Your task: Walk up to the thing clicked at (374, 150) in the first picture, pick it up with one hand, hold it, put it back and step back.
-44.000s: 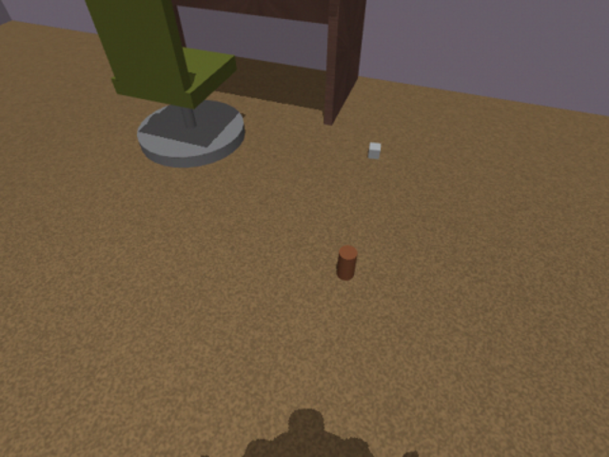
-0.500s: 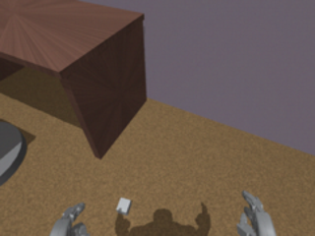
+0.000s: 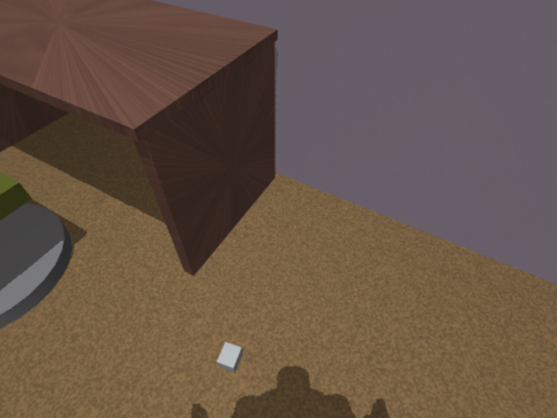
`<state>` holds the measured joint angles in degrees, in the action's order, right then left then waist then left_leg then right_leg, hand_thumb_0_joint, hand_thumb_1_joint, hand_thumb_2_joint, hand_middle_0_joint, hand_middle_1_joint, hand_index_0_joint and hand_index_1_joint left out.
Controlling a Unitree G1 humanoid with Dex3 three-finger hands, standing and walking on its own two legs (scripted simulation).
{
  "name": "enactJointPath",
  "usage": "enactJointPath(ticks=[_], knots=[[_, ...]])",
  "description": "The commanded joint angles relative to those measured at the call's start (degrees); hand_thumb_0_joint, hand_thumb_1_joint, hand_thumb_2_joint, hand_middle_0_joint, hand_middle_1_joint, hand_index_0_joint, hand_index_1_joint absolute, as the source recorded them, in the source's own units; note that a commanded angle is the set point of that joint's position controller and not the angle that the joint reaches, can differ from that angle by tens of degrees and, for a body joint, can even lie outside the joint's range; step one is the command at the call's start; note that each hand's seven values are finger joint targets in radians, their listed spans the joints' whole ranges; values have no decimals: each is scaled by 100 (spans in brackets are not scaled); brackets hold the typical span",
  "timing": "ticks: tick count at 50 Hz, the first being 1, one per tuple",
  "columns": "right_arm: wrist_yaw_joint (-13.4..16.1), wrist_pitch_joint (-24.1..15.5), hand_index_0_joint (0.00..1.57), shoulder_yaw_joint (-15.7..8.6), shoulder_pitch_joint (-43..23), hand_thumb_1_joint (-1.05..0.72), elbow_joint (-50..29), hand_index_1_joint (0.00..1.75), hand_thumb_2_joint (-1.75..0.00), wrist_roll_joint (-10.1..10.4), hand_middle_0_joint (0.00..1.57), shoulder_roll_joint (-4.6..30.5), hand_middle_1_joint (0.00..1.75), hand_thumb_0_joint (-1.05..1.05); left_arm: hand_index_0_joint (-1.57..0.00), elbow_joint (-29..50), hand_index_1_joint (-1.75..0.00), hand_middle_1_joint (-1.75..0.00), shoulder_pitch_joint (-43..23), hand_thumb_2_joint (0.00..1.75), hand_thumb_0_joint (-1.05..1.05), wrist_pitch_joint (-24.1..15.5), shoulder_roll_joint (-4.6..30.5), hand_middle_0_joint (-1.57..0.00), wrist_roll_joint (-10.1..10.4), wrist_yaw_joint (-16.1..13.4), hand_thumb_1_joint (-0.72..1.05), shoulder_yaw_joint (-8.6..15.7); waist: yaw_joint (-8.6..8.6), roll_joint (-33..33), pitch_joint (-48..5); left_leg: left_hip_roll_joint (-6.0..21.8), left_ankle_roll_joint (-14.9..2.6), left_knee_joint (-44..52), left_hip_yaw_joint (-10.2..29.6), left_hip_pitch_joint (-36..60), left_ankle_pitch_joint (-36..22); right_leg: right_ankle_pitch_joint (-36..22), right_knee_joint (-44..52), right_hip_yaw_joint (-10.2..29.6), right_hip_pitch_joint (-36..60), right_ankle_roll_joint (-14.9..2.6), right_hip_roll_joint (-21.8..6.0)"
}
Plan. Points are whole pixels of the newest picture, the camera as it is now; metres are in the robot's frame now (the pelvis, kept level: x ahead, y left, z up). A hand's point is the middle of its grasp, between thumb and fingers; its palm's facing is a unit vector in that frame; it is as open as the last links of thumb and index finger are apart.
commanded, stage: stand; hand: left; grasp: from above
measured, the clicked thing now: (230, 357) +0.44 +0.18 -0.73
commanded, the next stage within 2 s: none
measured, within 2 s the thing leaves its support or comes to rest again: neither
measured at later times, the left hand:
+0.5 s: hand out of the picture +0.03 +0.24 -0.14, palm faces +0.01 -0.94 -0.35, open 7.4 cm
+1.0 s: hand out of the picture +0.06 +0.23 -0.13, palm faces -0.01 -0.94 -0.34, open 7.4 cm
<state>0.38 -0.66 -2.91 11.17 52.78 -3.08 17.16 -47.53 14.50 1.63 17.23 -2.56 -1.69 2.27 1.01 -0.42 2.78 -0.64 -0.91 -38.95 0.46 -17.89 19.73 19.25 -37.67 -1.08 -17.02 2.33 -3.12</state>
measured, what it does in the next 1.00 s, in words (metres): stands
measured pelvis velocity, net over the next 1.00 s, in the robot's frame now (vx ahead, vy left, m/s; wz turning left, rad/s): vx -0.01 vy -0.01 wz -0.01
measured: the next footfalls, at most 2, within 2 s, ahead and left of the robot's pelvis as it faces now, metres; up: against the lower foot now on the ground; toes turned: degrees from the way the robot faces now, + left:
none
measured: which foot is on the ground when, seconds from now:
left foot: down 0.00-1.00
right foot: down 0.00-1.00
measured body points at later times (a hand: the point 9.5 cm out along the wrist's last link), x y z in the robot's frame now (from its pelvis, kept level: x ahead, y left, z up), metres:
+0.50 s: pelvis -0.02 -0.01 +0.02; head -0.02 -0.01 +0.47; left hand +0.03 +0.29 -0.11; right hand +0.05 -0.29 -0.12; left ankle +0.01 +0.11 -0.72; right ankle +0.01 -0.15 -0.72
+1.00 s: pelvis -0.01 -0.01 +0.03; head +0.00 -0.02 +0.48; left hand +0.06 +0.28 -0.11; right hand +0.05 -0.31 -0.12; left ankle +0.01 +0.11 -0.72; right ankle +0.01 -0.15 -0.72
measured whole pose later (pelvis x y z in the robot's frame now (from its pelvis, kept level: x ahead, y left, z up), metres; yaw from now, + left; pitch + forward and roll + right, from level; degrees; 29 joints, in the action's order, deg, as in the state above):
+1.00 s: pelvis -0.01 -0.01 +0.03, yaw +0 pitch -4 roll +0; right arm 0.1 -0.1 -1.3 8.5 65.5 -1.3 18.6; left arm -64.9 8.1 -0.3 17.9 -1.1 -0.8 0.8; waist 0.0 0.4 3.7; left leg 0.2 0.4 -19.7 0.4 -6.4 9.5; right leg 9.7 -20.0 -1.4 -6.4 1.4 -2.1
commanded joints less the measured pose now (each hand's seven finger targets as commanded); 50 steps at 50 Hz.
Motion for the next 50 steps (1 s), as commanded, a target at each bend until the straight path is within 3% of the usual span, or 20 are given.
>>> enactJointPath(ticks=[1,3,7,11,15,20,27,33,35,40,46,49,50], knots=[[103,-167,20,-236,-266,-90,-206,30,-90,51,20,939,30,0,-20,112,-30,-30,-307,90,0,-295,871,-20,57,-68,90,239,-12,158,-485,488,-177,1179,665,516,-1362,-1105,938,345,439,-358,-276],[115,-152,20,-238,-271,-90,-52,30,-90,83,20,978,30,0,-20,-115,-30,-30,-263,90,0,-301,916,-20,64,-78,90,231,-7,147,-494,517,-157,1265,654,682,-1638,-1357,1101,335,615,-354,-312],[145,-135,20,-207,-276,-90,204,30,-90,118,20,1038,30,0,-20,-443,-30,-30,-365,90,0,-269,924,-20,92,-84,90,193,-25,309,-346,602,-118,1705,705,798,-1682,-1217,1309,295,826,-298,-278],[140,-95,20,-199,-444,-90,372,30,-90,129,20,1072,30,0,-20,-758,-30,-30,-389,90,0,-236,943,-20,79,-66,90,167,7,292,3,630,-79,2196,799,642,-677,-802,1532,253,835,-255,-242],[107,-63,20,-198,-454,-90,515,30,-90,136,20,1090,30,0,-20,-974,-30,-30,-389,90,0,-263,964,-20,68,-31,90,150,11,262,185,612,-56,2414,805,489,-175,-617,1731,279,919,-246,-256],[67,-61,20,-174,-512,-90,625,30,-90,164,20,1000,30,0,-20,-1134,-30,-30,-453,90,0,-337,1036,-20,52,-42,90,131,-15,-150,-21,555,-42,2172,641,993,-863,-630,2057,390,845,-242,-382],[33,-33,20,-154,-506,-90,751,30,-90,169,20,1066,30,0,-20,-1239,-30,-30,-596,90,0,-342,1145,-20,80,-35,90,118,-66,-102,49,568,-38,2212,579,1024,-779,-319,2266,483,765,-247,-408],[12,-8,20,-121,-407,-90,853,30,-90,173,20,1113,30,0,-20,-1295,-30,-30,-632,90,0,-324,1239,-20,83,-7,90,109,-87,-14,195,561,-32,2294,576,813,-326,149,2368,550,632,-259,-395],[11,-4,20,-119,-492,-90,844,30,-90,165,20,1135,30,0,-20,-1308,-30,-30,-643,90,0,-323,1237,-20,87,-8,90,110,-48,3,142,576,-42,2307,597,698,-311,94,2342,532,735,-265,-395],[30,-68,20,-83,-510,-90,876,30,-90,176,20,1193,30,0,-20,-1337,-30,-30,-698,90,0,-349,1211,-20,128,15,90,105,-38,229,-227,668,-48,2316,596,925,-938,-767,2144,485,1083,-290,-417],[55,-84,20,-41,-504,-90,942,30,-90,189,20,1232,30,0,-20,-1408,-30,-30,-753,90,0,-330,1206,-20,140,24,90,88,-46,154,-205,696,-42,2361,573,961,-1227,-1109,2121,420,1113,-278,-408],[56,-84,20,-23,-488,-90,977,30,-90,193,20,1227,30,0,-20,-1456,-30,-30,-782,90,0,-319,1192,-20,159,35,90,78,-59,50,-72,702,-19,2417,558,946,-1223,-982,2159,420,1040,-278,-393],[59,-90,20,-41,-530,-90,958,30,-90,195,20,1274,30,0,-20,-1448,-30,-30,-750,90,0,-328,1185,-20,153,32,90,74,-43,60,-254,727,-31,2330,534,1134,-1542,-1212,2137,418,1122,-285,-421]])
